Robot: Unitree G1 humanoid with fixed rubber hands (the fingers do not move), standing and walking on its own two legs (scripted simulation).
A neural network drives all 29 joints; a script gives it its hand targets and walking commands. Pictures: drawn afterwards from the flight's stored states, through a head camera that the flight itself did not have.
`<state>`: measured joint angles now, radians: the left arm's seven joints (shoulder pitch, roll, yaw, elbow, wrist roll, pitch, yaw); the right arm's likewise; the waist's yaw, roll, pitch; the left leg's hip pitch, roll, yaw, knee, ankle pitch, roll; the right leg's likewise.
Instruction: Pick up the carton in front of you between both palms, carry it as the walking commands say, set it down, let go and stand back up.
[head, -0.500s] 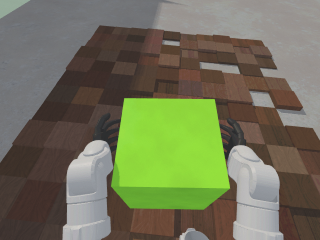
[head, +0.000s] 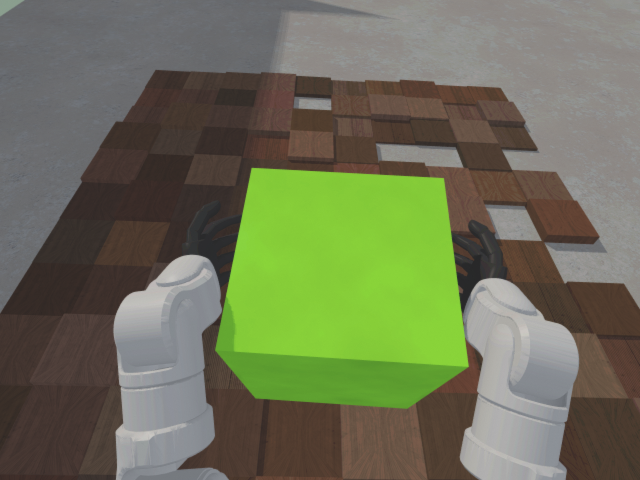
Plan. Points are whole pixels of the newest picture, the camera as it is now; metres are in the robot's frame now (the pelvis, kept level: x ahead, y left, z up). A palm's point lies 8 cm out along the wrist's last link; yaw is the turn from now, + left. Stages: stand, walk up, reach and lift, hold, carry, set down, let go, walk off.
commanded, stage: carry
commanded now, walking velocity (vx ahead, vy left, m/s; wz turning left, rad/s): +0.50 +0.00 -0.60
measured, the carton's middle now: (338, 301) +0.34 +0.02 +0.06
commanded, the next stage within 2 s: none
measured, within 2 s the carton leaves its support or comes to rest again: neither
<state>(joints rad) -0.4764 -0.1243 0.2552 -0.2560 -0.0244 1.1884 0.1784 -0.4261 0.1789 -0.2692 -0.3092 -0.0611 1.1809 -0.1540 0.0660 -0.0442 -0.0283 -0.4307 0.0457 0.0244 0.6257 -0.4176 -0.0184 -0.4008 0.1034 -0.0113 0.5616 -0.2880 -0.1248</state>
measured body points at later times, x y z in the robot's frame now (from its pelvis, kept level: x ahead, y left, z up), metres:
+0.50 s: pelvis +0.24 -0.05 +0.00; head +0.28 -0.07 +0.45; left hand +0.62 +0.00 +0.12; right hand +0.55 -0.29 +0.11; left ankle +0.24 +0.07 -0.65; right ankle +0.21 -0.10 -0.73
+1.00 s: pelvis +0.54 -0.13 -0.01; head +0.56 -0.13 +0.44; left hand +0.88 -0.03 +0.06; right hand +0.83 -0.33 +0.06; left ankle +0.56 -0.06 -0.74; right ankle +0.59 -0.30 -0.70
